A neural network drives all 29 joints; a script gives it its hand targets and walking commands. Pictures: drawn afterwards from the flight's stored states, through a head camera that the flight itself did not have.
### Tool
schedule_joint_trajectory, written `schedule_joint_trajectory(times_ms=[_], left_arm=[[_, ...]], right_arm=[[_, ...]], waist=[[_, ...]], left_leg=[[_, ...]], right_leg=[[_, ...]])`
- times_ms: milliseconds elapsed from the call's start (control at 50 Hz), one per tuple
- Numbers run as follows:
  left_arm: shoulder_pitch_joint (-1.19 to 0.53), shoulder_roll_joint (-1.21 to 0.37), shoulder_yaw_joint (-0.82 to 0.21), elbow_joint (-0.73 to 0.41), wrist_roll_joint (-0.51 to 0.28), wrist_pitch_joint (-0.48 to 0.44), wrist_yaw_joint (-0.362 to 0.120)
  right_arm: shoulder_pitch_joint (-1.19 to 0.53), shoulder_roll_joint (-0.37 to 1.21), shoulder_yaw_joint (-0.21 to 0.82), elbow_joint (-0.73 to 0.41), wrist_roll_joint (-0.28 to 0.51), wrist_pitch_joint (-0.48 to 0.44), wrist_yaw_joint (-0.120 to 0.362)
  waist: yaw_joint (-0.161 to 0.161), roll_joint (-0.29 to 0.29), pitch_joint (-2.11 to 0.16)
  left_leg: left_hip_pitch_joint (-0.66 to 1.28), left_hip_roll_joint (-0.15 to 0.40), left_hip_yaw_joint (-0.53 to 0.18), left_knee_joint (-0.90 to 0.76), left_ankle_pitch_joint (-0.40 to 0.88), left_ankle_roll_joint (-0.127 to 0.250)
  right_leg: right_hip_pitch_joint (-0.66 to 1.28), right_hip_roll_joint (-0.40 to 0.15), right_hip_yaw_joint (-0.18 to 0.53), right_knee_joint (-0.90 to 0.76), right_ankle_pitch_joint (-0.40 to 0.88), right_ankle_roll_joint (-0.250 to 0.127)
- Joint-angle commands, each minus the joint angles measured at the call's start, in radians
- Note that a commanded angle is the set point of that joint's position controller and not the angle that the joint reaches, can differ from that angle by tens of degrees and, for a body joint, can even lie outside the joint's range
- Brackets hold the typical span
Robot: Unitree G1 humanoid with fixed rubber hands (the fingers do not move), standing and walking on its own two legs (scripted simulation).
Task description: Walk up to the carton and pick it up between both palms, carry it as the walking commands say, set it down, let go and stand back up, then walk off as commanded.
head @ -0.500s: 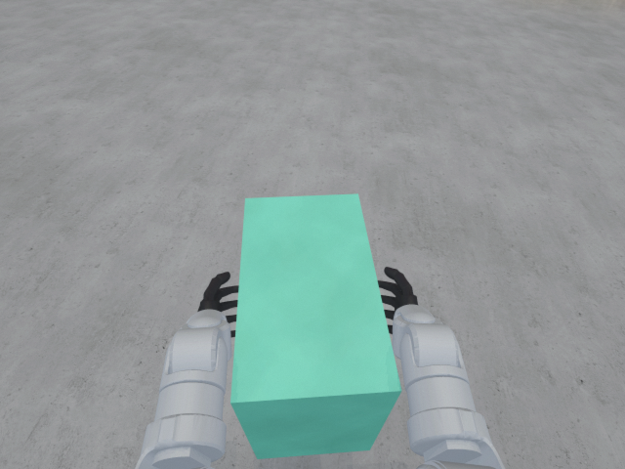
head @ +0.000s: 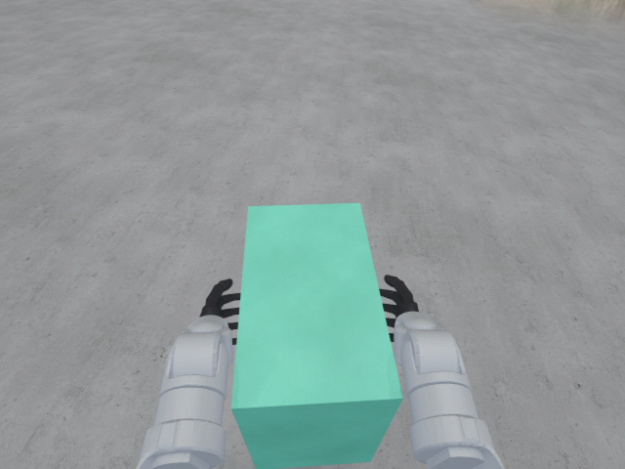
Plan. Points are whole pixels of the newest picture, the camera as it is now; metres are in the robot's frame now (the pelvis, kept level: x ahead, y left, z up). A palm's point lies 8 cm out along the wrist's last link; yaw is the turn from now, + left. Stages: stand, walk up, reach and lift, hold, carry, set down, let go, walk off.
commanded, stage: reach and lift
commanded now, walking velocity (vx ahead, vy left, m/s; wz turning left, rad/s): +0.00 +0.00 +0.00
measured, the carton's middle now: (309, 334) +0.33 +0.00 -0.01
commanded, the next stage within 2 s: hold in 0.04 s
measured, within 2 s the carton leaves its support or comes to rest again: neither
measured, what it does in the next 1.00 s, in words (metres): shifts its weight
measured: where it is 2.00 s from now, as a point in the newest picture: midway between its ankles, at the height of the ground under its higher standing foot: outside the picture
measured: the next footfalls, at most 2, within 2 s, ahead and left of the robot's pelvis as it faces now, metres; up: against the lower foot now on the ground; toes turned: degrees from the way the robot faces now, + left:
left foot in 1.68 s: -0.03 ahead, +0.26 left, +0.00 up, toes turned +6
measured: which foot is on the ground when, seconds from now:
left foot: down 0.00-1.00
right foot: down 0.00-1.00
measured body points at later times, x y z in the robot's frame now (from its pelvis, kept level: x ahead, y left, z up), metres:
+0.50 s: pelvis +0.00 +0.00 -0.01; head -0.07 +0.00 +0.44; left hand +0.30 +0.14 +0.04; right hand +0.31 -0.13 +0.05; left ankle +0.06 +0.14 -0.74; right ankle +0.02 -0.14 -0.74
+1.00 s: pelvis -0.02 +0.05 -0.03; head -0.10 +0.04 +0.42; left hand +0.25 +0.20 +0.07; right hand +0.26 -0.07 +0.07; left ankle +0.06 +0.14 -0.74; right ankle +0.02 -0.14 -0.73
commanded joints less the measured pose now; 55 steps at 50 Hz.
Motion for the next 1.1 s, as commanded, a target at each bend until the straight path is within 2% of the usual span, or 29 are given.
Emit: schedule_joint_trajectory(times_ms=[0, 60, 140, 180, 320, 380, 400, 420, 480, 520, 540, 560, 640, 660, 680, 700, 720, 740, 760, 800, 860, 880, 920, 940, 960, 980, 1040, 1060, 1080], left_arm=[[-0.668, -1.123, -0.672, -0.143, -0.322, -0.055, -0.282], [-0.678, -1.119, -0.671, -0.134, -0.311, -0.052, -0.284], [-0.678, -1.107, -0.651, -0.146, -0.313, -0.056, -0.288], [-0.683, -1.106, -0.632, -0.11, -0.308, -0.043, -0.288], [-0.637, -1.122, -0.679, -0.17, -0.325, -0.048, -0.291], [-0.609, -1.098, -0.659, -0.164, -0.312, -0.044, -0.286], [-0.773, -1.091, -0.693, -0.165, -0.325, -0.047, -0.296], [-0.751, -1.098, -0.712, -0.174, -0.335, -0.04, -0.289], [-0.779, -1.104, -0.721, -0.237, -0.367, -0.014, -0.275], [-0.731, -1.072, -0.711, -0.245, -0.366, 0.01, -0.256], [-0.697, -1.07, -0.7, -0.242, -0.368, 0.025, -0.246], [-0.658, -1.048, -0.689, -0.242, -0.36, 0.043, -0.235], [-0.671, -1.025, -0.739, -0.368, -0.416, 0.111, -0.174], [-0.666, -1.032, -0.749, -0.373, -0.425, 0.131, -0.164], [-0.642, -1.028, -0.755, -0.387, -0.428, 0.156, -0.154], [-0.63, -1.033, -0.764, -0.41, -0.445, 0.175, -0.145], [-0.611, -1.022, -0.763, -0.432, -0.454, 0.2, -0.134], [-0.618, -1.036, -0.788, -0.488, -0.485, 0.221, -0.122], [-0.606, -1.019, -0.781, -0.502, -0.487, 0.242, -0.115], [-0.608, -0.981, -0.771, -0.546, -0.489, 0.277, -0.089], [-0.511, -0.953, -0.744, -0.57, -0.487, 0.326, -0.062], [-0.462, -0.952, -0.738, -0.589, -0.493, 0.342, -0.052], [-0.475, -0.962, -0.732, -0.616, -0.498, 0.358, -0.046], [-0.419, -0.946, -0.711, -0.602, -0.49, 0.368, -0.037], [-0.432, -0.958, -0.724, -0.645, -0.502, 0.37, -0.036], [-0.429, -0.958, -0.731, -0.673, -0.515, 0.37, -0.031], [-0.46, -0.973, -0.757, -0.785, -0.562, 0.36, -0.023], [-0.439, -0.971, -0.75, -0.781, -0.558, 0.361, -0.018], [-0.407, -0.958, -0.746, -0.771, -0.546, 0.363, -0.012]], right_arm=[[-0.605, 1.068, 0.567, -0.109, 0.289, -0.063, 0.272], [-0.632, 1.051, 0.558, -0.117, 0.282, -0.066, 0.271], [-0.607, 1.078, 0.556, -0.092, 0.273, -0.058, 0.269], [-0.621, 1.065, 0.529, -0.061, 0.269, -0.053, 0.274], [-0.613, 1.067, 0.584, -0.157, 0.295, -0.061, 0.271], [-0.573, 1.066, 0.574, -0.14, 0.281, -0.051, 0.271], [-0.635, 1.049, 0.557, -0.098, 0.304, -0.046, 0.273], [-0.644, 1.048, 0.576, -0.134, 0.316, -0.041, 0.268], [-0.697, 1.083, 0.648, -0.211, 0.362, -0.013, 0.243], [-0.675, 1.077, 0.662, -0.212, 0.37, 0.021, 0.223], [-0.702, 1.061, 0.672, -0.259, 0.375, 0.037, 0.212], [-0.675, 1.046, 0.666, -0.254, 0.373, 0.057, 0.202], [-0.675, 1.048, 0.694, -0.329, 0.416, 0.136, 0.151], [-0.678, 1.039, 0.693, -0.358, 0.421, 0.148, 0.137], [-0.652, 1.03, 0.693, -0.368, 0.421, 0.17, 0.123], [-0.627, 1.02, 0.694, -0.383, 0.42, 0.191, 0.108], [-0.597, 1.011, 0.695, -0.409, 0.426, 0.213, 0.087], [-0.536, 1.024, 0.703, -0.416, 0.43, 0.239, 0.071], [-0.54, 0.996, 0.691, -0.444, 0.432, 0.257, 0.057], [-0.486, 0.982, 0.662, -0.45, 0.428, 0.303, 0.042], [-0.438, 0.973, 0.666, -0.516, 0.431, 0.345, 0.013], [-0.388, 0.971, 0.666, -0.549, 0.433, 0.358, 0.003], [-0.43, 0.961, 0.667, -0.608, 0.447, 0.367, -0.007], [-0.384, 0.941, 0.663, -0.614, 0.447, 0.375, -0.016], [-0.381, 0.94, 0.661, -0.657, 0.449, 0.377, -0.02], [-0.357, 0.94, 0.654, -0.678, 0.447, 0.378, -0.027], [-0.324, 0.965, 0.669, -0.739, 0.451, 0.376, -0.042], [-0.332, 0.956, 0.676, -0.75, 0.452, 0.377, -0.044], [-0.319, 0.936, 0.664, -0.745, 0.443, 0.385, -0.045]], waist=[[-0.006, 0.044, -0.357], [-0.007, 0.059, -0.323], [0.003, 0.015, -0.32], [-0.006, 0.036, -0.261], [0.005, 0.039, -0.385], [0.015, 0.006, -0.33], [0.005, 0.107, -0.495], [0.017, 0.127, -0.476], [0.028, 0.049, -0.537], [0.03, -0.037, -0.495], [0.034, -0.119, -0.463], [0.032, -0.135, -0.437], [0.024, -0.096, -0.39], [0.023, -0.043, -0.417], [0.023, 0.055, -0.435], [0.024, 0.117, -0.459], [0.029, 0.128, -0.458], [0.031, 0.129, -0.479], [0.031, 0.114, -0.493], [0.026, 0.031, -0.477], [0.02, -0.067, -0.404], [0.016, -0.058, -0.395], [0.014, 0.119, -0.384], [0.019, 0.18, -0.391], [0.021, 0.201, -0.416], [0.023, 0.207, -0.427], [0.028, 0.107, -0.441], [0.032, 0.056, -0.425], [0.035, -0.007, -0.434]], left_leg=[[0.24, -0.084, 0.001, -0.063, 0.132, 0.005], [0.22, -0.086, -0.003, -0.064, 0.08, 0.007], [0.218, -0.09, 0.002, -0.066, 0.069, 0.014], [0.213, -0.088, 0.003, -0.073, 0.003, 0.01], [0.254, -0.089, -0.007, -0.048, 0.148, 0.009], [0.215, -0.09, -0.004, -0.063, 0.117, 0.015], [0.129, 0.128, -0.069, 0.034, 0.321, 0.027], [0.069, 0.11, -0.07, 0.035, 0.249, 0.036], [-0.023, 0.076, -0.007, 0.166, 0.22, 0.033], [-0.117, 0.039, 0.02, 0.193, 0.004, 0.019], [-0.171, 0.024, 0.026, 0.194, -0.088, 0.017], [-0.2, 0.024, 0.035, 0.19, -0.146, 0.016], [-0.155, 0.024, 0.024, 0.139, -0.116, 0.037], [-0.132, 0.042, -0.001, 0.073, -0.079, 0.051], [-0.118, 0.096, -0.083, 0.031, 0.017, 0.077], [-0.107, 0.154, -0.152, 0.039, 0.183, 0.104], [-0.114, 0.171, -0.161, 0.05, 0.284, 0.125], [-0.095, 0.155, -0.131, 0.058, 0.281, 0.121], [-0.127, 0.132, -0.107, 0.061, 0.184, 0.101], [-0.187, 0.076, -0.043, 0.099, -0.005, 0.061], [-0.258, 0.045, 0.006, 0.114, -0.183, 0.039], [-0.226, 0.043, 0.003, 0.071, -0.197, 0.053], [-0.198, 0.147, -0.162, -0.086, -0.193, 0.095], [-0.199, 0.193, -0.208, -0.127, -0.164, 0.112], [-0.225, 0.211, -0.207, -0.158, -0.182, 0.12], [-0.248, 0.196, -0.183, -0.176, -0.207, 0.116], [-0.268, 0.104, -0.075, -0.101, -0.128, 0.063], [-0.347, 0.07, -0.031, -0.056, -0.154, 0.032], [-0.382, 0.033, 0.032, 0.028, -0.162, 0.01]], right_leg=[[-0.081, 0.087, -0.029, -0.131, 0.152, -0.027], [-0.097, 0.083, -0.022, -0.132, 0.1, -0.033], [-0.09, 0.08, -0.022, -0.137, 0.09, -0.024], [-0.131, 0.078, -0.025, -0.145, 0.016, -0.036], [-0.072, 0.082, -0.02, -0.126, 0.163, -0.028], [-0.065, 0.088, -0.029, -0.137, 0.138, -0.024], [-0.132, -0.119, -0.014, 0.063, 0.247, -0.04], [-0.141, -0.105, -0.002, 0.074, 0.18, -0.038], [-0.084, -0.178, 0.059, 0.068, 0.313, -0.058], [-0.11, -0.237, 0.159, 0.007, 0.229, -0.088], [-0.129, -0.262, 0.197, -0.015, 0.176, -0.101], [-0.139, -0.272, 0.204, -0.019, 0.17, -0.109], [-0.333, -0.237, 0.158, -0.001, 0.042, -0.077], [-0.344, -0.206, 0.102, 0.05, 0.013, -0.058], [-0.361, -0.154, 0.038, 0.136, 0.012, -0.039], [-0.372, -0.102, -0.039, 0.225, 0.036, -0.008], [-0.346, -0.069, -0.078, 0.216, -0.03, 0.006], [-0.328, -0.064, -0.084, 0.17, -0.076, 0.001], [-0.309, -0.063, -0.077, 0.148, -0.112, -0.008], [-0.291, -0.148, 0.047, 0.089, -0.085, -0.045], [-0.331, -0.239, 0.155, 0.019, -0.159, -0.076], [-0.356, -0.221, 0.115, 0.028, -0.18, -0.062], [-0.427, -0.095, -0.05, 0.199, -0.207, -0.009], [-0.411, -0.029, -0.147, 0.268, -0.196, 0.015], [-0.355, -0.005, -0.201, 0.312, -0.225, 0.023], [-0.309, -0.009, -0.205, 0.302, -0.223, 0.012], [-0.217, -0.046, -0.174, 0.132, -0.14, -0.033], [-0.155, -0.083, -0.118, 0.081, -0.126, -0.05], [-0.143, -0.175, 0.014, 0.027, -0.178, -0.079]])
